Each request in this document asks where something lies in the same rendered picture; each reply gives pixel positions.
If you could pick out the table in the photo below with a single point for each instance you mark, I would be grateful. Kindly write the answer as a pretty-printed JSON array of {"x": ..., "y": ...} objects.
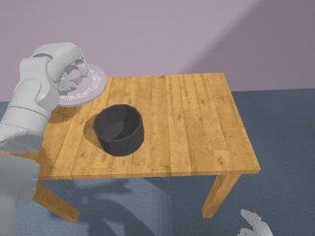
[{"x": 192, "y": 127}]

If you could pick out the left robot forearm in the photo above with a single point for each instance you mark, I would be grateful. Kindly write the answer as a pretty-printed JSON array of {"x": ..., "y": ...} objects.
[{"x": 34, "y": 97}]

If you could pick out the knob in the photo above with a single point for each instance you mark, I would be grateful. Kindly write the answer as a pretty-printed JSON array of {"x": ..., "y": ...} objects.
[{"x": 74, "y": 76}]

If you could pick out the left robot hand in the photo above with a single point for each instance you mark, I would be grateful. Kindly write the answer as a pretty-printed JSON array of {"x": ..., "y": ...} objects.
[{"x": 68, "y": 53}]

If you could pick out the pot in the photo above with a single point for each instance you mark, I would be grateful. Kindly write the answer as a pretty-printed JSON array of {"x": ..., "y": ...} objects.
[{"x": 119, "y": 129}]

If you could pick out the left robot upper arm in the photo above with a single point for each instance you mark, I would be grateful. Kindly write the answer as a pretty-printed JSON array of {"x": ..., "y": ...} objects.
[{"x": 18, "y": 179}]

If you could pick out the lid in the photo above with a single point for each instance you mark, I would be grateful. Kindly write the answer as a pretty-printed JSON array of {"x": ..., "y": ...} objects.
[{"x": 89, "y": 89}]

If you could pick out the right robot hand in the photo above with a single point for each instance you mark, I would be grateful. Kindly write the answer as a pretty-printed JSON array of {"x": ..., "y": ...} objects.
[{"x": 260, "y": 228}]

